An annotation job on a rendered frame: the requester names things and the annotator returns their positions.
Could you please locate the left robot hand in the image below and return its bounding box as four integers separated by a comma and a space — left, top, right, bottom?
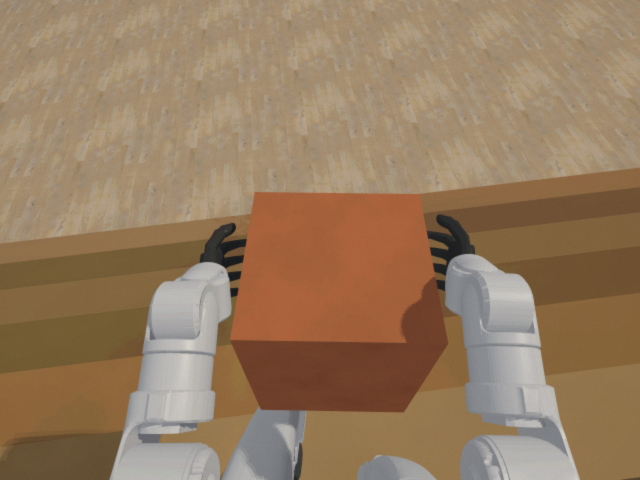
200, 223, 247, 297

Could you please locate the carton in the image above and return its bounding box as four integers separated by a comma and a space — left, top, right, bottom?
230, 192, 448, 412

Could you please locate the robot right forearm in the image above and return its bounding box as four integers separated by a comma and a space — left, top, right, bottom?
445, 254, 580, 480

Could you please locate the right robot upper arm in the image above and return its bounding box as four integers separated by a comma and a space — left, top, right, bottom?
460, 435, 578, 480

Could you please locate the right robot hand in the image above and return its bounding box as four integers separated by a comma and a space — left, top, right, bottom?
427, 214, 475, 291

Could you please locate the left robot thigh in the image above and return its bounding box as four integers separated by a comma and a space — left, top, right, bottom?
221, 406, 306, 480

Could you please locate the left robot upper arm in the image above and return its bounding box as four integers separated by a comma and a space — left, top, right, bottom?
112, 443, 220, 480

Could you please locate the robot left shin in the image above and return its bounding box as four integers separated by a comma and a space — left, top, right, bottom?
293, 443, 299, 471

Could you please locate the robot left forearm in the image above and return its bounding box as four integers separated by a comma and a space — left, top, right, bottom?
110, 262, 232, 480

